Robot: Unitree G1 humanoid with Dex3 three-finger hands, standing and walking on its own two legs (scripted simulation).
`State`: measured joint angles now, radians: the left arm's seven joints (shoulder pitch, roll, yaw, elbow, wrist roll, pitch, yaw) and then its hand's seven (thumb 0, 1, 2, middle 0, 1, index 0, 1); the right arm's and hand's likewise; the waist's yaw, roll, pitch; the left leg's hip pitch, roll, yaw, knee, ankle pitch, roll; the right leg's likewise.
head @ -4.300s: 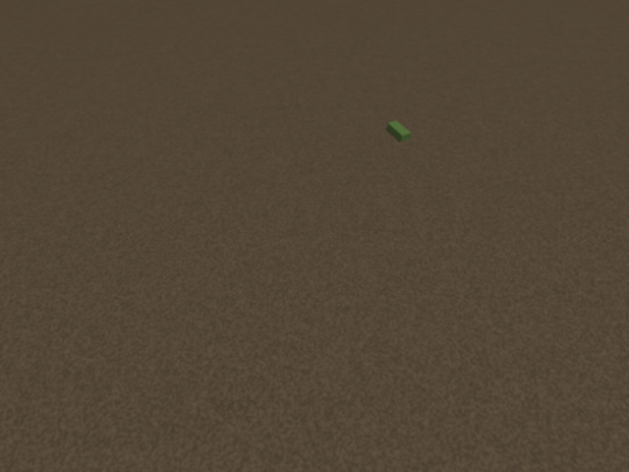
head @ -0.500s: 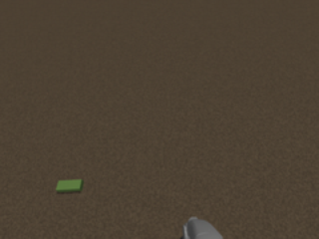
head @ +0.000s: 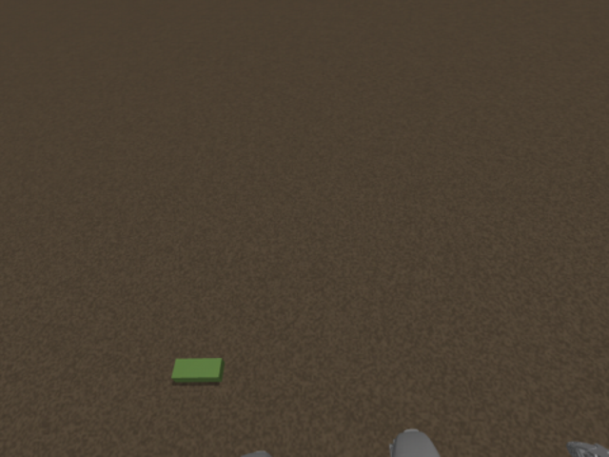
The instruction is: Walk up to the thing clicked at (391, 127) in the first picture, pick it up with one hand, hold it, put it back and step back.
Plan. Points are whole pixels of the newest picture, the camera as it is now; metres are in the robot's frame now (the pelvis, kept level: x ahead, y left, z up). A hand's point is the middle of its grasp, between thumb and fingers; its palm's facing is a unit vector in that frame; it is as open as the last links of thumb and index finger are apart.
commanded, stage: walk up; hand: left
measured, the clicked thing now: (198, 370) +0.52 +0.41 -0.69
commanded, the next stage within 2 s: none
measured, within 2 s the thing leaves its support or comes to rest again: neither
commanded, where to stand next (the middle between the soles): +0.16 +0.20 m, yaw -3 degrees
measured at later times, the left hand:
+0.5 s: hand out of the picture +0.10 +0.50 -0.09, palm faces -0.04 -0.80 -0.60, open 7.4 cm
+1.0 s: hand (24, 404) +0.26 +0.49 -0.13, palm faces -0.12 -0.94 -0.33, open 7.4 cm
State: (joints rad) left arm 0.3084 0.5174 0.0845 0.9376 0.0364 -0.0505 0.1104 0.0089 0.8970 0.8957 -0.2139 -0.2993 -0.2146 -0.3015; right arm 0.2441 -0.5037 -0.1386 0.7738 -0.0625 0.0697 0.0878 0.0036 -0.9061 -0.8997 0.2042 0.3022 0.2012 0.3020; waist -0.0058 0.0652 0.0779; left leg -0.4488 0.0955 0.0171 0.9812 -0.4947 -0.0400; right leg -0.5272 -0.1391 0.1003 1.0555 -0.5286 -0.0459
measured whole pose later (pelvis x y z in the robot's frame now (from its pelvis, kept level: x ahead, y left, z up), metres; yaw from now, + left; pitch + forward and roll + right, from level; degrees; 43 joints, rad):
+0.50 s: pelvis +0.06 +0.18 +0.02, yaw -1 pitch -2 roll -1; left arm 0.34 0.46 0.06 0.87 0.05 -0.08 0.08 0.01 0.89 0.90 -0.22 -0.30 -0.22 -0.30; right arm 0.27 -0.48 -0.12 0.77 -0.04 0.09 0.08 0.01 -0.90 -0.90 0.21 0.30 0.20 0.30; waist 0.01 0.11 0.09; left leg -0.49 0.11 -0.05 1.01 -0.47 0.00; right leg -0.45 -0.13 -0.01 0.81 -0.34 -0.02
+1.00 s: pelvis +0.11 +0.25 +0.03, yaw -3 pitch -1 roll -1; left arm 0.07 0.37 0.04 0.92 0.01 0.01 -0.01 0.01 0.90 0.90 -0.21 -0.30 -0.21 -0.30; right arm 0.27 -0.39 -0.03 0.93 0.01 -0.05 -0.06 0.01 -0.90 -0.90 0.21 0.30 0.21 0.30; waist -0.04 -0.02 0.17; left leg -0.34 0.05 0.04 0.87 -0.45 0.01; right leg -0.38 -0.01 -0.03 0.77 -0.37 -0.02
